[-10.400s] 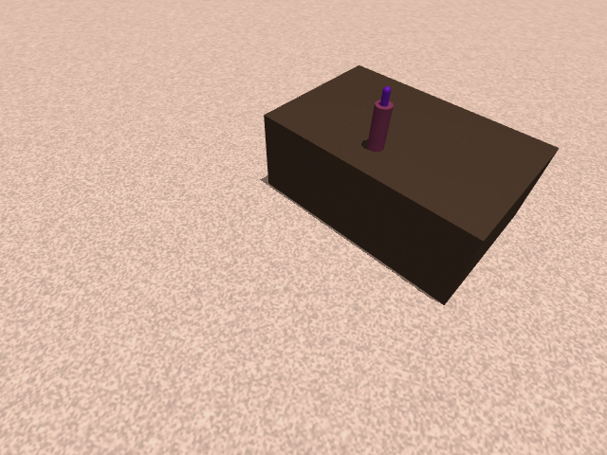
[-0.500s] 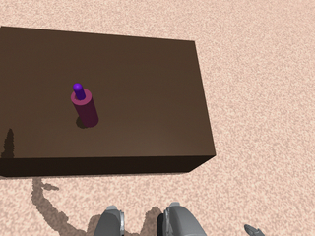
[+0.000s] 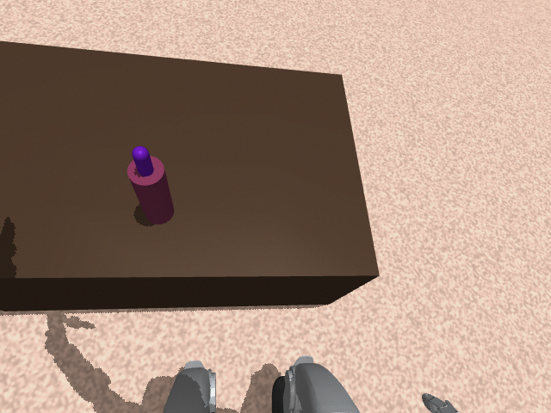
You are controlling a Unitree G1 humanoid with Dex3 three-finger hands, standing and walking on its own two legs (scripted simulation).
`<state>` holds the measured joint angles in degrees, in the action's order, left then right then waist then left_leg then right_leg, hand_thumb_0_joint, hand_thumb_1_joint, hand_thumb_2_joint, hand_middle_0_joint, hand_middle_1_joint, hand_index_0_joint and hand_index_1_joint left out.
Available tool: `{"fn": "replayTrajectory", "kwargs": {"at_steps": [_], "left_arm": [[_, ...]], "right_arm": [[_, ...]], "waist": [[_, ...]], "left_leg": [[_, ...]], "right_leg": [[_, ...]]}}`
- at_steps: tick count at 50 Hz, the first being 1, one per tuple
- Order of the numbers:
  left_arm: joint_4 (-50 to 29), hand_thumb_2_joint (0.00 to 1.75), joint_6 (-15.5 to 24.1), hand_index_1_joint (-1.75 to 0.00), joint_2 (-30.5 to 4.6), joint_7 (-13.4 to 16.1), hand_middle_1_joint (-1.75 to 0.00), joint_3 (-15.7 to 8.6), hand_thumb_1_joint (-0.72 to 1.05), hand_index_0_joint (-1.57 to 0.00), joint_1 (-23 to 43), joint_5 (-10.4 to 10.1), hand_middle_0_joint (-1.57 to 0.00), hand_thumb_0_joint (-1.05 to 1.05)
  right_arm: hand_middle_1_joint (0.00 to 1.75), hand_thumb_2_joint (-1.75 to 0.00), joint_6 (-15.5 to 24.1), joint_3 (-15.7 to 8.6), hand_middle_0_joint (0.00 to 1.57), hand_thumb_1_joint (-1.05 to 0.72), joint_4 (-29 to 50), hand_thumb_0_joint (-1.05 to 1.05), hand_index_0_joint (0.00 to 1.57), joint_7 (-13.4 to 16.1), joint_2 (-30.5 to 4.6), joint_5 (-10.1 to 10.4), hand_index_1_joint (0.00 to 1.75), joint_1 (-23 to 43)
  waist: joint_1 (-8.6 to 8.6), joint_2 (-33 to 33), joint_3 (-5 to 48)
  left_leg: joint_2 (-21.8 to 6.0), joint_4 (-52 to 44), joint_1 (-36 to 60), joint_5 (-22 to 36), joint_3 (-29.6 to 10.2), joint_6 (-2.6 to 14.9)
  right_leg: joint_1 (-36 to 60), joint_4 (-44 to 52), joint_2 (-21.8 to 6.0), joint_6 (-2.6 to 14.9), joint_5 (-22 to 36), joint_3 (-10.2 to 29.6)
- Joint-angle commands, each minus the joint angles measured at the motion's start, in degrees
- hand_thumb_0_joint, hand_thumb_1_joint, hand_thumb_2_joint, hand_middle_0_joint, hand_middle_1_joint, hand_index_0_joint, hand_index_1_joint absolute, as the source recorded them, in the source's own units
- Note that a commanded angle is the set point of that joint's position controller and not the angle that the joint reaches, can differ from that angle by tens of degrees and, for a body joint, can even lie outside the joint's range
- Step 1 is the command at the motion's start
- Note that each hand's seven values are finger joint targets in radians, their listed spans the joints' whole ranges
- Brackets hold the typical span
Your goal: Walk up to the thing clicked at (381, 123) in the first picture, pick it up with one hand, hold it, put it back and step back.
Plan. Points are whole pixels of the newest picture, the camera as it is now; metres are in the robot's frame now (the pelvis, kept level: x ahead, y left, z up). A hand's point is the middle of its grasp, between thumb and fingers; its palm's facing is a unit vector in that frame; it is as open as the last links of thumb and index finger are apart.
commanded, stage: go down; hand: left
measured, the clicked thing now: (151, 185) +0.53 +0.20 -0.18
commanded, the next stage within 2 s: none
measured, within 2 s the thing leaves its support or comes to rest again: neither
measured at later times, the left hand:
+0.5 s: hand out of the picture +0.44 +0.40 +0.05, palm faces +0.22 -0.97 -0.02, open 17.2 cm
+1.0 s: hand out of the picture +0.45 +0.40 +0.05, palm faces +0.23 -0.97 -0.01, open 17.2 cm
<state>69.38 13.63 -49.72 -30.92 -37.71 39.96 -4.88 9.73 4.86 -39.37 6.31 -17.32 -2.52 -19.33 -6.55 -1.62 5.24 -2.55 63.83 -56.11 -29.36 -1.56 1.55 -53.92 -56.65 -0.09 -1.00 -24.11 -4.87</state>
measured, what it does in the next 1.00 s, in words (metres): stands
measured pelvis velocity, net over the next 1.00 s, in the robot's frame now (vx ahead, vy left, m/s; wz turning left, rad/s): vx -0.01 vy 0.00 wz -0.01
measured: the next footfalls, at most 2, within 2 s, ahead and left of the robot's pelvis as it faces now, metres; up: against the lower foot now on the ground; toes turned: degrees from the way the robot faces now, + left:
none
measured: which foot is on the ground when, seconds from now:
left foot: down 0.00-1.00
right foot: down 0.00-1.00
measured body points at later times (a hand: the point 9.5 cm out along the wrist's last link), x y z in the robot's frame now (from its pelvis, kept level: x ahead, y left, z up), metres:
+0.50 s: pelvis +0.00 +0.01 -0.01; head +0.15 +0.06 +0.41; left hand +0.42 +0.45 +0.05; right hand +0.03 -0.27 -0.10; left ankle +0.00 +0.09 -0.66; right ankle +0.02 -0.14 -0.66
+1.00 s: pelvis -0.01 +0.00 -0.02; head +0.17 +0.07 +0.39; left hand +0.43 +0.45 +0.06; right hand +0.03 -0.27 -0.10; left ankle +0.00 +0.09 -0.66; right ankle +0.02 -0.14 -0.66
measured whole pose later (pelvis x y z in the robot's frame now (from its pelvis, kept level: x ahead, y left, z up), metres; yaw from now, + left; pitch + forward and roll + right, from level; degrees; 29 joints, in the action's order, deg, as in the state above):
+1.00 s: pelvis -0.01 +0.00 -0.02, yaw -1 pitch +26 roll -7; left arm 74.2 15.6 -58.3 -33.4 -40.4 50.5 -5.2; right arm 8.0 7.7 -38.1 5.7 -17.7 -3.0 -19.6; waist -9.4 -1.4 4.2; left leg -2.8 69.1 -64.3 -30.6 -2.6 1.9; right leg -61.3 -60.6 0.2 -1.2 -24.8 -5.7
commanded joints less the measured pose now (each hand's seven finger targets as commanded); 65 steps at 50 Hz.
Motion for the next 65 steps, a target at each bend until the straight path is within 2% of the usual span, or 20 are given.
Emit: {"fn": "replayTrajectory", "kwargs": {"at_steps": [1, 3, 5, 6, 8, 11, 14, 20, 24, 30, 34, 38, 44, 45, 46, 47, 50, 52, 59, 65], "left_arm": [[-10.9, 0.07, 4.6, -0.04, -24.2, 0.0, -0.02, -2.8, -0.47, -0.04, 19.6, -1.3, -0.07, 0.00], [-9.6, 0.08, 4.6, -0.04, -23.8, -0.1, -0.02, -2.2, -0.47, -0.04, 19.2, -1.3, -0.06, 0.00], [-10.7, 0.07, 4.5, -0.03, -25.7, -0.3, -0.01, -3.4, -0.46, -0.04, 20.6, -1.5, -0.06, 0.00], [-8.3, 0.07, 4.2, -0.03, -24.9, -0.3, -0.01, -3.1, -0.47, -0.04, 19.3, -1.7, -0.06, 0.00], [-9.0, 0.07, 4.4, -0.04, -25.5, -0.6, -0.02, -3.2, -0.47, -0.04, 20.0, -1.8, -0.06, 0.00], [-8.4, 0.07, 4.6, -0.03, -26.6, -0.7, -0.01, -3.9, -0.48, -0.04, 19.4, -1.7, -0.06, 0.00], [-9.1, 0.08, 5.0, -0.04, -27.1, -1.0, -0.02, -4.2, -0.48, -0.04, 21.0, -2.0, -0.06, 0.00], [-8.9, 0.09, 5.4, -0.04, -27.6, -1.4, -0.02, -4.3, -0.46, -0.03, 21.9, -2.0, -0.05, 0.00], [-9.4, 0.09, 5.2, -0.05, -29.3, -1.3, -0.03, -5.0, -0.46, -0.03, 23.0, -2.0, -0.06, 0.00], [-8.2, 0.10, 5.5, -0.06, -29.8, -1.4, -0.04, -4.9, -0.45, -0.03, 24.3, -1.5, -0.06, 0.00], [-6.9, 0.09, 5.5, -0.05, -29.5, -1.6, -0.03, -4.5, -0.45, -0.03, 24.6, -1.6, -0.06, 0.00], [-6.7, 0.09, 5.5, -0.06, -29.9, -1.9, -0.03, -4.3, -0.46, -0.03, 25.5, -1.9, -0.06, 0.00], [-6.2, 0.09, 5.7, -0.06, -30.5, -2.1, -0.04, -4.5, -0.47, -0.04, 26.6, -2.0, -0.06, 0.00], [-8.1, 0.09, 6.0, -0.06, -32.4, -2.3, -0.04, -5.2, -0.49, -0.04, 27.6, -2.0, -0.06, 0.00], [-6.7, 0.09, 5.9, -0.06, -31.4, -2.5, -0.04, -4.7, -0.49, -0.04, 27.6, -2.1, -0.06, 0.00], [-6.9, 0.09, 5.8, -0.06, -32.2, -2.4, -0.04, -4.9, -0.48, -0.04, 27.2, -2.0, -0.06, 0.00], [-7.8, 0.09, 6.2, -0.06, -32.6, -2.5, -0.03, -5.2, -0.48, -0.04, 28.7, -2.1, -0.06, 0.00], [-8.2, 0.10, 6.1, -0.06, -33.0, -2.6, -0.04, -5.2, -0.48, -0.03, 29.1, -2.1, -0.06, 0.00], [-6.3, 0.10, 6.1, -0.07, -31.9, -2.7, -0.05, -4.9, -0.50, -0.03, 28.6, -2.2, -0.06, 0.00], [-6.4, 0.09, 6.7, -0.07, -33.6, -2.7, -0.05, -5.6, -0.49, -0.04, 29.9, -2.4, -0.06, 0.00]], "right_arm": [[0.30, -0.89, 1.2, -4.2, 0.20, -0.88, 1.9, 0.00, 0.20, 1.4, -12.4, 0.1, 0.30, -9.2], [0.30, -0.89, 1.1, -3.9, 0.20, -0.87, 2.2, 0.00, 0.20, 1.4, -12.4, 0.1, 0.30, -9.2], [0.30, -0.89, 1.0, -3.6, 0.20, -0.87, 2.5, 0.00, 0.20, 1.4, -12.4, 0.1, 0.30, -9.2], [0.30, -0.89, 1.0, -3.7, 0.20, -0.88, 2.6, 0.00, 0.20, 1.2, -12.7, 0.1, 0.30, -9.3], [0.30, -0.89, 0.9, -3.4, 0.20, -0.88, 2.5, 0.00, 0.20, 1.2, -12.7, -0.1, 0.30, -9.7], [0.30, -0.89, 0.8, -3.2, 0.20, -0.87, 2.9, 0.00, 0.20, 1.1, -12.5, 0.0, 0.30, -9.8], [0.30, -0.89, 0.7, -3.2, 0.20, -0.88, 2.6, 0.00, 0.20, 0.9, -12.9, -0.1, 0.30, -10.3], [0.30, -0.89, 0.4, -3.1, 0.20, -0.87, 2.4, 0.00, 0.20, 0.9, -13.0, 0.0, 0.30, -10.3], [0.30, -0.89, 0.3, -2.7, 0.20, -0.88, 1.9, 0.00, 0.20, 0.8, -13.1, -0.1, 0.30, -11.6], [0.30, -0.89, -0.1, -2.4, 0.20, -0.88, 2.4, 0.00, 0.20, 0.8, -12.8, -0.1, 0.30, -10.6], [0.30, -0.89, 0.0, -2.4, 0.20, -0.88, 2.7, 0.00, 0.20, 0.9, -13.0, 0.1, 0.30, -10.5], [0.30, -0.89, -0.2, -2.1, 0.20, -0.88, 2.7, 0.00, 0.20, 0.8, -13.2, -0.1, 0.30, -11.1], [0.30, -0.89, -0.4, -1.7, 0.20, -0.88, 2.4, 0.00, 0.20, 0.7, -13.2, 0.0, 0.30, -11.5], [0.30, -0.90, -0.7, -1.5, 0.20, -0.88, 2.5, 0.00, 0.20, 0.8, -13.0, -0.1, 0.30, -11.2], [0.30, -0.89, -0.7, -1.7, 0.20, -0.88, 2.4, 0.00, 0.20, 0.8, -13.3, -0.1, 0.30, -11.3], [0.30, -0.89, -0.7, -1.5, 0.20, -0.88, 2.6, 0.00, 0.20, 0.8, -13.2, -0.1, 0.30, -11.3], [0.30, -0.90, -0.8, -1.4, 0.20, -0.88, 2.0, 0.00, 0.20, 0.8, -13.2, -0.3, 0.30, -11.6], [0.30, -0.90, -0.8, -1.5, 0.20, -0.88, 1.8, 0.00, 0.20, 0.8, -13.5, -0.3, 0.30, -12.0], [0.30, -0.90, -1.2, -1.2, 0.20, -0.88, 2.4, 0.00, 0.20, 0.6, -13.2, -0.2, 0.30, -11.8], [0.30, -0.89, -1.5, -1.0, 0.20, -0.88, 2.4, 0.00, 0.20, 0.6, -13.1, 0.0, 0.30, -11.4]], "waist": [[0.59, 16.9, 23.7], [0.44, 16.4, 24.0], [0.69, 16.7, 25.1], [0.45, 15.5, 24.3], [0.40, 16.2, 26.0], [0.81, 14.7, 26.0], [0.29, 15.2, 27.2], [0.23, 17.2, 26.7], [0.25, 17.7, 28.4], [-0.16, 17.8, 25.7], [-0.58, 17.0, 25.4], [-1.01, 16.1, 26.6], [-1.11, 17.1, 27.5], [-0.71, 18.2, 28.0], [-1.32, 17.9, 27.8], [-0.89, 17.4, 27.4], [-1.10, 20.1, 30.1], [-1.07, 20.6, 29.6], [-1.60, 17.7, 28.2], [-1.46, 19.0, 27.3]], "left_leg": [[-0.2, -8.3, 23.3, 25.6, -3.7, -2.10], [0.0, -8.0, 22.8, 24.8, -3.4, -1.90], [-0.1, -7.7, 22.3, 25.3, -3.6, -1.99], [-0.2, -7.7, 22.0, 25.0, -3.9, -1.95], [-0.3, -6.9, 22.5, 28.3, -4.2, -2.12], [0.3, -6.0, 20.2, 28.2, -3.3, -1.48], [-0.1, -5.5, 21.4, 30.1, -4.1, -1.84], [-0.4, -5.7, 22.1, 28.0, -4.8, -2.32], [-0.4, -4.7, 23.2, 32.7, -4.9, -2.33], [-0.2, -5.2, 20.0, 25.9, -4.9, -2.20], [-0.5, -5.5, 20.1, 24.7, -5.3, -2.20], [0.1, -4.1, 18.6, 25.9, -4.2, -1.58], [-0.3, -3.9, 20.1, 28.1, -5.3, -2.12], [0.0, -3.7, 19.7, 27.5, -4.7, -1.94], [-0.1, -3.6, 19.9, 27.1, -4.8, -1.97], [0.1, -3.6, 18.6, 26.8, -4.4, -1.72], [-0.4, -2.4, 22.3, 32.7, -5.2, -2.29], [-0.7, -2.7, 23.1, 33.7, -5.8, -2.59], [-0.1, -2.4, 19.3, 30.2, -4.9, -1.75], [-0.2, -2.4, 18.7, 28.6, -5.4, -2.06]], "right_leg": [[4.0, 4.0, 1.1, 3.41, 11.2, 1.5], [4.3, 4.1, 1.1, 3.42, 11.2, 1.6], [4.4, 3.9, 1.1, 3.40, 11.5, 1.6], [4.3, 3.7, 1.2, 3.41, 11.0, 1.3], [4.0, 3.1, 1.2, 3.39, 12.7, 1.3], [6.2, 3.0, 1.0, 3.23, 14.2, 1.9], [4.2, 2.1, 1.3, 3.32, 14.3, 1.4], [1.2, 1.5, 1.4, 3.50, 11.8, 1.2], [2.1, 1.2, 1.5, 3.46, 14.5, 1.1], [0.6, 1.2, 1.4, 3.52, 10.9, 1.3], [-0.1, 1.0, 1.6, 3.46, 10.3, 1.2], [2.0, 1.4, 1.4, 3.30, 12.2, 1.7], [0.5, 0.5, 1.5, 3.46, 12.5, 1.0], [1.1, 0.8, 1.4, 3.36, 12.5, 1.5], [0.9, 0.7, 1.4, 3.34, 12.3, 1.4], [2.1, 0.7, 1.4, 3.27, 12.7, 1.7], [-0.4, -0.1, 1.5, 3.39, 14.8, 1.2], [-1.5, -0.3, 1.6, 3.52, 14.4, 0.8], [0.3, 0.2, 1.6, 3.36, 14.2, 1.3], [-1.2, -0.4, 1.6, 3.48, 12.8, 1.2]]}}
